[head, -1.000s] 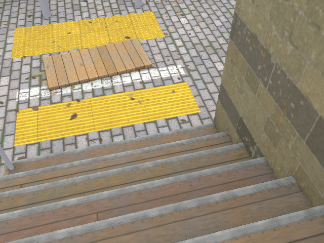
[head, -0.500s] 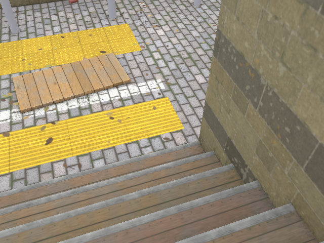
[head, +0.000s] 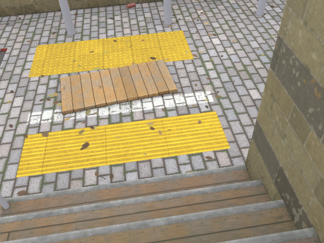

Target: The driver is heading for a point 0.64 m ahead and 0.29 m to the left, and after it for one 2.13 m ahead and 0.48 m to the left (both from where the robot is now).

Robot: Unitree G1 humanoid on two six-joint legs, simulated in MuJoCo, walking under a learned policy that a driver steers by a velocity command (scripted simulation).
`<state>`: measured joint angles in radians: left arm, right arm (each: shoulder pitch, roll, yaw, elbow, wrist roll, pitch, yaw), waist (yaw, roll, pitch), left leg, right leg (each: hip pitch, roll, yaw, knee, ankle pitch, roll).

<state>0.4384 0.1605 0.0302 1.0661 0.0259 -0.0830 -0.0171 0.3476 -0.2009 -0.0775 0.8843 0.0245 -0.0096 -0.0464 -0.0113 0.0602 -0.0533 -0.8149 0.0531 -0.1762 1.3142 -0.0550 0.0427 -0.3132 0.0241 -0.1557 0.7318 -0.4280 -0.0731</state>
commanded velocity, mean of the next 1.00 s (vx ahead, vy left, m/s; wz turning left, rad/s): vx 0.50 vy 0.00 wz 0.57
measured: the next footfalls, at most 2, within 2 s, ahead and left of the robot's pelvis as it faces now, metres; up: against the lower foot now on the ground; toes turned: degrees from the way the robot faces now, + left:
left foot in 0.34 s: +0.27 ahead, +0.18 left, -0.18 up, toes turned +13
right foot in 0.90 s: +0.56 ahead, +0.04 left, -0.36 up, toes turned +38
